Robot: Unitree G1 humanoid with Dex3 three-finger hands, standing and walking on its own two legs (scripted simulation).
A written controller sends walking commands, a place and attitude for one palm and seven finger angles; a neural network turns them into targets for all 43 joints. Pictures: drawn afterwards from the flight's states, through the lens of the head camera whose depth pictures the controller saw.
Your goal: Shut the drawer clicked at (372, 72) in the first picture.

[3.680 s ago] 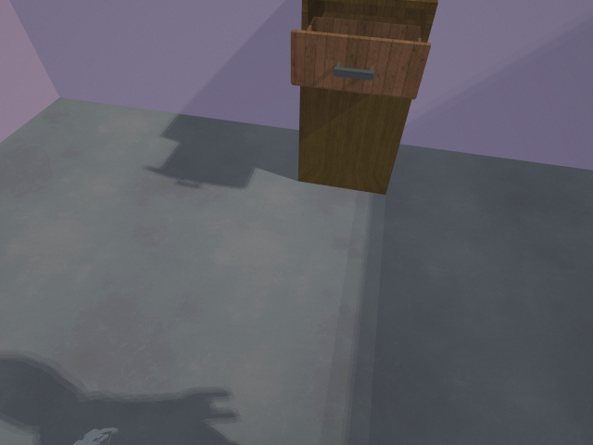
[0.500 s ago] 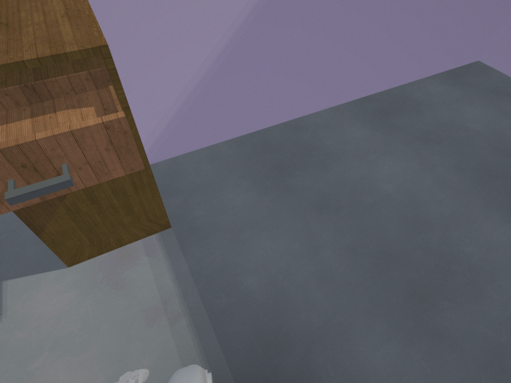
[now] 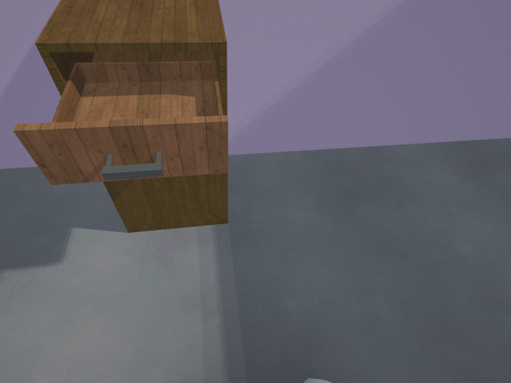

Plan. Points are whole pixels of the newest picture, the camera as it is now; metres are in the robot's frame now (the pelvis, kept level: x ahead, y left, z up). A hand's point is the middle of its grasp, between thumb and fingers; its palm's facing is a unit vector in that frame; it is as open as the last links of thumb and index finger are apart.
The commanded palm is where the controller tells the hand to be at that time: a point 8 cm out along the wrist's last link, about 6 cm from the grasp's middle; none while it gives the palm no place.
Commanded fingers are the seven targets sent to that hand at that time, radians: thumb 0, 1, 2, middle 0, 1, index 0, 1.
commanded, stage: turn to face it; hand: left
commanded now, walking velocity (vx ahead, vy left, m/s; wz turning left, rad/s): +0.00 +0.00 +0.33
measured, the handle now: (134, 164) +0.52 +0.29 -0.02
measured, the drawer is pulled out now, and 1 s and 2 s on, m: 0.28 0.28 0.28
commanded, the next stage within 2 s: take the last steps up to it in 0.20 s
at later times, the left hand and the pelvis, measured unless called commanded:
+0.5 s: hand out of the picture -0.02 +0.13 -0.16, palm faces +0.27 -0.94 -0.23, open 7.3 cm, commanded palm none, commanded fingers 0.00 0.90 0.90 -0.20 -0.30 -0.20 -0.30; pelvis +0.00 -0.06 +0.00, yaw +12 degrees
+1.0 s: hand out of the picture +0.11 +0.20 -0.18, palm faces +0.22 -0.96 -0.18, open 7.4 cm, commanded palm none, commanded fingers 0.00 0.90 0.90 -0.20 -0.30 -0.20 -0.30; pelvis +0.10 +0.01 +0.00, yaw +11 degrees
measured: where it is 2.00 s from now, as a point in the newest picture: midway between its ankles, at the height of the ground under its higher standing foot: (245, 376)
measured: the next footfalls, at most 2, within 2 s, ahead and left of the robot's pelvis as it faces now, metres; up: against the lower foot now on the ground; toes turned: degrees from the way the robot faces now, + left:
right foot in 0.20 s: +0.05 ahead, -0.15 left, +0.00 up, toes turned +3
left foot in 0.66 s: +0.01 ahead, +0.10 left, +0.00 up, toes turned +18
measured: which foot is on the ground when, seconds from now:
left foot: down 0.00-0.20, up 0.22-0.64, down 0.66-1.00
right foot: up 0.00-0.18, down 0.20-0.66, up 0.68-1.00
